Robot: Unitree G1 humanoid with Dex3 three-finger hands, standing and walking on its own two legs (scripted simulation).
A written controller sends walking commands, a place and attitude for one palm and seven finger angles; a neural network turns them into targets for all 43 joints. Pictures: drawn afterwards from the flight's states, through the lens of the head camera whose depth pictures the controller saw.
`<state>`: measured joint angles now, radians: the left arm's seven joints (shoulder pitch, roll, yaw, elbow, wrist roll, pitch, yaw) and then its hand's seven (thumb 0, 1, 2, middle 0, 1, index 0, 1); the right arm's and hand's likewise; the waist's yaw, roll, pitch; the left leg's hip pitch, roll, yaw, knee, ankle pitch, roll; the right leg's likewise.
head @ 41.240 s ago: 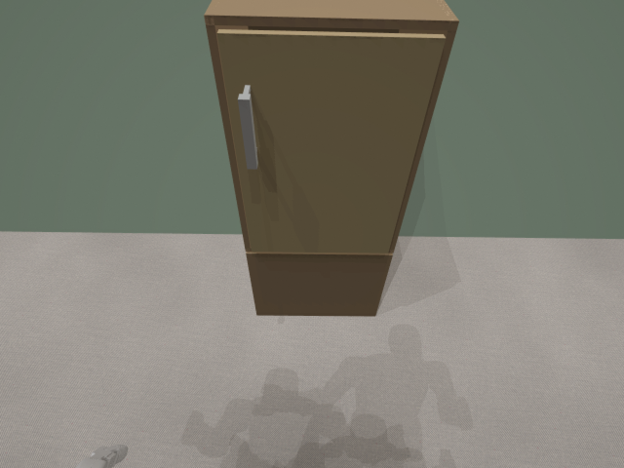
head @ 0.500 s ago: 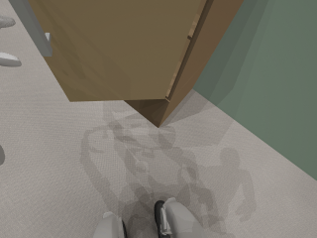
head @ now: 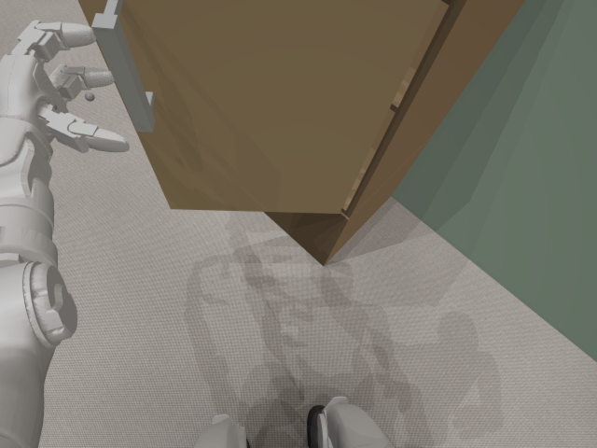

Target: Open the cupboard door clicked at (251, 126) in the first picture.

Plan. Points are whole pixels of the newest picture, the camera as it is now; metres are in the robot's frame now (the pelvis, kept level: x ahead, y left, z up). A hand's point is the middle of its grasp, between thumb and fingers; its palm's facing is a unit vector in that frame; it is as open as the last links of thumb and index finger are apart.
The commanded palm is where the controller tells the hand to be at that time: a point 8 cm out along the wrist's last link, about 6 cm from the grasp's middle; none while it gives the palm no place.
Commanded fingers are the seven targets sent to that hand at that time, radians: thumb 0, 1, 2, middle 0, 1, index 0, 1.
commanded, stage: slide the fingers in behind the handle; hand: left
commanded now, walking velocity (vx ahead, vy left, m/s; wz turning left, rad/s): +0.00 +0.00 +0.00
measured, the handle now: (131, 69) +0.57 +0.17 +0.10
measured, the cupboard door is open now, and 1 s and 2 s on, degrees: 45 44 44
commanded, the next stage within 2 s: close the thumb around the handle in 1.08 s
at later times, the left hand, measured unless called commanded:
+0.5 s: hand (145, 104) +0.51 +0.15 +0.10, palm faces -0.09 -1.00 -0.02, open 14.6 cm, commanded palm +0.50 +0.19 +0.10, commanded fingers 0.00 -0.50 0.30 -0.30 -1.20 -0.30 -1.20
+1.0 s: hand (148, 99) +0.52 +0.15 +0.10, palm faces -0.06 -1.00 -0.02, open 14.0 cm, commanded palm +0.50 +0.19 +0.10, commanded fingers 0.00 -0.50 0.30 -0.30 -1.20 -0.30 -1.20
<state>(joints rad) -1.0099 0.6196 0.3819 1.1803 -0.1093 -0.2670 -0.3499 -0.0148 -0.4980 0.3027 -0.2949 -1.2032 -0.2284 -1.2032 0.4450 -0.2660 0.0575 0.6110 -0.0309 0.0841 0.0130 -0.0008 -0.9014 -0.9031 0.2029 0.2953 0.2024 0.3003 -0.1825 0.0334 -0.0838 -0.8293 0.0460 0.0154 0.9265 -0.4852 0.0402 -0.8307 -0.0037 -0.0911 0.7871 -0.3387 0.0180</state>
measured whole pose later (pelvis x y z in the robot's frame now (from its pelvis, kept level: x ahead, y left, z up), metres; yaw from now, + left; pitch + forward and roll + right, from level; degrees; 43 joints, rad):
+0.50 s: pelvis -0.01 -0.02 +0.00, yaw +2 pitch +20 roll -3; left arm -1.02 0.49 0.29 1.18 -0.12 -0.31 -0.29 -0.02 -0.50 0.30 -0.27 -1.20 -0.18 -1.17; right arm 0.39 -0.29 0.04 0.65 -0.03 0.04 0.01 0.00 -0.90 -0.90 0.20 0.30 0.20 0.30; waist -0.17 0.04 -0.08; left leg -0.79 0.04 -0.01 0.91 -0.46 0.01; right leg -0.80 -0.01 -0.11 0.80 -0.35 -0.01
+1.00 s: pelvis -0.02 -0.02 +0.00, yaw +0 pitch +21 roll -3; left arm -1.08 0.58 0.37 1.26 -0.07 -0.31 -0.28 -0.01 -0.50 0.30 -0.29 -1.20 -0.29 -1.21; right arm 0.45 -0.29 0.05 0.63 -0.03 0.02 0.00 0.00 -0.90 -0.90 0.20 0.30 0.20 0.30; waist -0.21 0.03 -0.06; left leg -0.84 0.05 0.03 0.92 -0.45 0.02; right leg -0.87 0.00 -0.07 0.82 -0.32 -0.01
